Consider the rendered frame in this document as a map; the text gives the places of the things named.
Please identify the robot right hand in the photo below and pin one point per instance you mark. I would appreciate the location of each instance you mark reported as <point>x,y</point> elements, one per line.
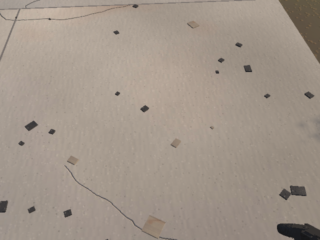
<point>299,231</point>

